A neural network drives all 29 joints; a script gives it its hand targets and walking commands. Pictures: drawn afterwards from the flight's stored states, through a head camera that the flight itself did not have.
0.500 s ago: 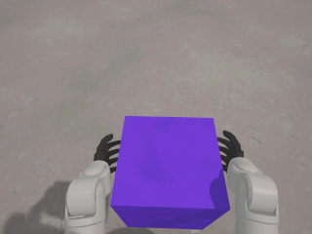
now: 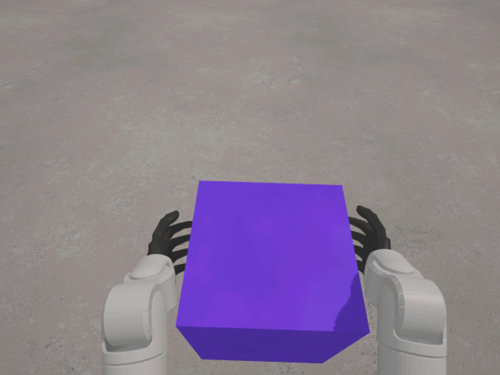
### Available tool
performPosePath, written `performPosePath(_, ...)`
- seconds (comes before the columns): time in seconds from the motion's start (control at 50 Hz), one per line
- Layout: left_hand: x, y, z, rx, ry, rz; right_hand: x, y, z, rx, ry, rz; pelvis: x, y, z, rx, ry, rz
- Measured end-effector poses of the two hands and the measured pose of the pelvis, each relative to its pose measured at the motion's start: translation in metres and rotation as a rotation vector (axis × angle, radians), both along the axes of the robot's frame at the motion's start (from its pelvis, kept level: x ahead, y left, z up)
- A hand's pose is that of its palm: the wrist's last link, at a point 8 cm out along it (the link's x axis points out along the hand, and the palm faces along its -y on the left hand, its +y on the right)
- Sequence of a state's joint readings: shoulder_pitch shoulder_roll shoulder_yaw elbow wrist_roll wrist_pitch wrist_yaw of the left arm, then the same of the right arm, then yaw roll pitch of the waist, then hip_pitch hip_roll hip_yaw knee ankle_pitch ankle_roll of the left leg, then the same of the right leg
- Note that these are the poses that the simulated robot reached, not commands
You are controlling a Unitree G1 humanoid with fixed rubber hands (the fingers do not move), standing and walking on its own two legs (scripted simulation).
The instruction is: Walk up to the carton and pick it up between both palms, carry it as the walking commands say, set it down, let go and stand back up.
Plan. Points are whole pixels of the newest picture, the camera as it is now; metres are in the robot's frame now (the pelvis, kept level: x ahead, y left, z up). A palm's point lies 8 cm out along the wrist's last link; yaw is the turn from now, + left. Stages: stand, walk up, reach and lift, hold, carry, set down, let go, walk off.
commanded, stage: carry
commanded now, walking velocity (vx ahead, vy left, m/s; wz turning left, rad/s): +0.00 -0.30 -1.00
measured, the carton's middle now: (265, 279) +0.29 +0.00 +0.02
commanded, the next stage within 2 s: none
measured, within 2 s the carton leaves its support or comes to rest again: neither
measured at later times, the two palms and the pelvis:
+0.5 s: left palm (392, 261) +0.26 -0.16 +0.12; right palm out of the picture +0.16 -0.44 +0.12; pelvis -0.04 -0.20 +0.02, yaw -22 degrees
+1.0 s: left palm out of the picture +0.09 -0.30 +0.10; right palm out of the picture -0.11 -0.52 +0.12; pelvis -0.21 -0.22 +0.03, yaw -45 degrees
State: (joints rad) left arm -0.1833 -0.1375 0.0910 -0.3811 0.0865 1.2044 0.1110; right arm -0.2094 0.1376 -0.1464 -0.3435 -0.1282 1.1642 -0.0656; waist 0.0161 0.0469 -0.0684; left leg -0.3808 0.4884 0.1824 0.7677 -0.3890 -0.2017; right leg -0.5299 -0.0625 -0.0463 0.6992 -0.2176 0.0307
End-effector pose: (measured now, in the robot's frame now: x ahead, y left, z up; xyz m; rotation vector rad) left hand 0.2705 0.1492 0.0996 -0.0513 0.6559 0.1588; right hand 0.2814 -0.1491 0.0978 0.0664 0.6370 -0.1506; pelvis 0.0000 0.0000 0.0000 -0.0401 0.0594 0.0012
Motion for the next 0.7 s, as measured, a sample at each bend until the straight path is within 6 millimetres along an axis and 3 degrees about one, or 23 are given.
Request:
performPosePath(0.06,0.007,-0.051,-0.017,0.049,0.078,-0.083,-0.014,-0.050,-0.026,0.052,0.079,-0.083,-0.005,-0.027,0.001,0.021,0.009,-0.034)
performPosePath(0.12,0.008,-0.089,-0.026,0.044,0.115,-0.136,-0.032,-0.087,-0.035,0.054,0.115,-0.138,-0.011,-0.050,0.004,0.019,0.011,-0.085)
performPosePath(0.28,0.001,-0.175,-0.030,-0.070,0.096,-0.232,-0.068,-0.169,-0.008,-0.068,0.100,-0.225,-0.023,-0.113,0.012,0.021,-0.018,-0.231)
performPosePath(0.42,-0.004,-0.255,0.013,-0.038,0.031,-0.334,-0.103,-0.242,0.026,-0.043,0.037,-0.325,-0.029,-0.164,0.029,0.013,-0.011,-0.326)
performPosePath(0.5,-0.007,-0.310,0.019,-0.021,-0.012,-0.376,-0.120,-0.292,0.023,-0.032,-0.004,-0.369,-0.040,-0.203,0.017,0.018,-0.013,-0.392)
performPosePath(0.58,-0.026,-0.361,0.002,0.027,0.052,-0.453,-0.157,-0.335,-0.001,0.023,0.060,-0.449,-0.063,-0.227,0.014,0.027,-0.023,-0.428)
performPosePath(0.7,-0.062,-0.401,-0.006,0.045,0.085,-0.536,-0.217,-0.364,-0.012,0.057,0.087,-0.538,-0.101,-0.240,0.019,0.046,-0.020,-0.504)
